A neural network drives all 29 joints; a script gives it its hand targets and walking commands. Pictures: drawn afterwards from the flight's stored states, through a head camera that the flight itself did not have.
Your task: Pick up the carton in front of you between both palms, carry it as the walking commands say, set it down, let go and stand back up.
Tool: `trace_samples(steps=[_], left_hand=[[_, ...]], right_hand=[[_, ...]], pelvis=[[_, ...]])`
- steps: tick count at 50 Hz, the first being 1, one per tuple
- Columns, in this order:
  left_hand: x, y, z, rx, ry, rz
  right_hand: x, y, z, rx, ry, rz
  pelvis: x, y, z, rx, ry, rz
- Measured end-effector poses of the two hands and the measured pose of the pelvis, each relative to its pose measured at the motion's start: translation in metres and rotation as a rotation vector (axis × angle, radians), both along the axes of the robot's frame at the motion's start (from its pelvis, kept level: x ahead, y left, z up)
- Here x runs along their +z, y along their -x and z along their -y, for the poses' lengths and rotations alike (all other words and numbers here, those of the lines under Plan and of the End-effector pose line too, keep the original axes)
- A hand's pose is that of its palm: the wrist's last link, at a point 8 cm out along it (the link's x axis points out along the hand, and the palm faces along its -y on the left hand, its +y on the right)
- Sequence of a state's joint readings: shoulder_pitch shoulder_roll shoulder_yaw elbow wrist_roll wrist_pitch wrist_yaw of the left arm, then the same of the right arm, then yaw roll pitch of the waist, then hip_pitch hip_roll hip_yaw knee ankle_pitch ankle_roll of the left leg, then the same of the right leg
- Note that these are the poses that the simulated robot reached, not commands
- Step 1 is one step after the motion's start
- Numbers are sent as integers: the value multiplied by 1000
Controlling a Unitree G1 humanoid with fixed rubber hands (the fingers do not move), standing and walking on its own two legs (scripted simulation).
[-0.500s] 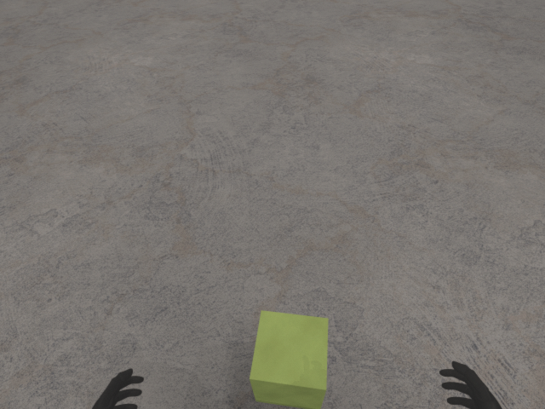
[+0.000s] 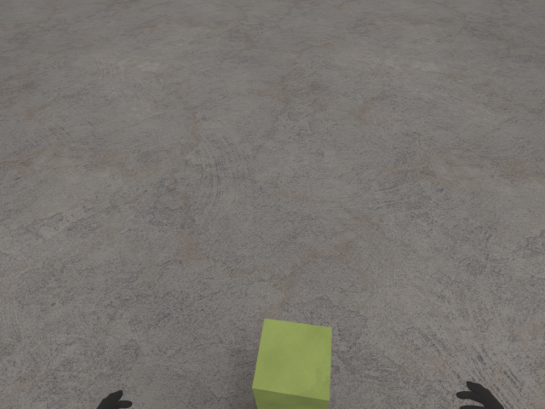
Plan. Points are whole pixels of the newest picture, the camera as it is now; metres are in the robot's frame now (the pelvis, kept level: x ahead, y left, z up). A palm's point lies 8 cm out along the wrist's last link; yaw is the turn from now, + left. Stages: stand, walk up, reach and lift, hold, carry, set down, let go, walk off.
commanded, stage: stand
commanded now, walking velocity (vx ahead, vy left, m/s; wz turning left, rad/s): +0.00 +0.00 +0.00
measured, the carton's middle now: (293, 370) +0.39 -0.01 -0.65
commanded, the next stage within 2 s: none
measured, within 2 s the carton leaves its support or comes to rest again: neither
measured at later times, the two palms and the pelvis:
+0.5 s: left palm out of the picture +0.08 +0.30 -0.09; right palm out of the picture +0.09 -0.31 -0.10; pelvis -0.02 +0.00 +0.00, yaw +0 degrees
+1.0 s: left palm out of the picture +0.06 +0.31 -0.09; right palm out of the picture +0.06 -0.31 -0.10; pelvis -0.03 +0.00 +0.01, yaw +0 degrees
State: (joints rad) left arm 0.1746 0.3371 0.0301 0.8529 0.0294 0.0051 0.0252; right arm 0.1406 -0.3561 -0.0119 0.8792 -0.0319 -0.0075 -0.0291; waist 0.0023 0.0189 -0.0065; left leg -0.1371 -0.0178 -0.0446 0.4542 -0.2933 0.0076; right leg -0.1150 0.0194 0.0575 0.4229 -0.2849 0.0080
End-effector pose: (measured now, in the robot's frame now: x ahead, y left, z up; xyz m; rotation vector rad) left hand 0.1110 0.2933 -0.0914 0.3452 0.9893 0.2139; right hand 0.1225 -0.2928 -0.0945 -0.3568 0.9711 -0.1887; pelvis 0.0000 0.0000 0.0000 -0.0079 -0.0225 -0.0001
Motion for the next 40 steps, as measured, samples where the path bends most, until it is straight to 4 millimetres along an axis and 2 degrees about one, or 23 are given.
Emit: trace_samples(steps=[30,40], left_hand=[[-1,37,-13,25,-19,-77],[-1,49,-16,28,-26,-100]], right_hand=[[-3,44,16,-31,16,-94],[-4,54,18,-34,16,-110]], pelvis=[[5,19,2,4,-1,27],[5,26,2,6,-2,36]])
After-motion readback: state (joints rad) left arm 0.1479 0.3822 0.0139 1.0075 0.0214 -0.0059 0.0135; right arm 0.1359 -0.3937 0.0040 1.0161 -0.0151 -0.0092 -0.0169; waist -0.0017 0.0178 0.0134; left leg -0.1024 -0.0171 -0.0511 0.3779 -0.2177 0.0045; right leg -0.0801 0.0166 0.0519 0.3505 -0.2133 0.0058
